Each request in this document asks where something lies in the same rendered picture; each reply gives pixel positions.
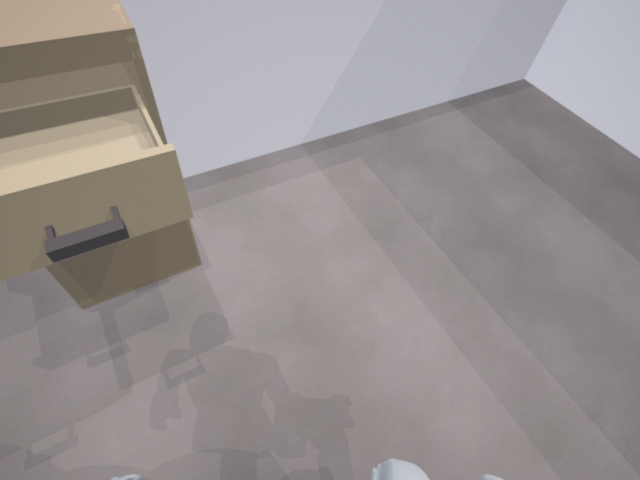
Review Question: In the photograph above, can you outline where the drawer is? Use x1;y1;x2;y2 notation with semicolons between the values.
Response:
0;84;194;282

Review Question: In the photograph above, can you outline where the right robot thigh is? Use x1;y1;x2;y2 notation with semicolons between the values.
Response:
371;459;430;480

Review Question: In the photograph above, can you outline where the handle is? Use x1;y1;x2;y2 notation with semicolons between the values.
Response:
43;206;130;263

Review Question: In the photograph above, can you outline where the cabinet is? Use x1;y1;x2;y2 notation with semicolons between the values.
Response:
0;0;202;310

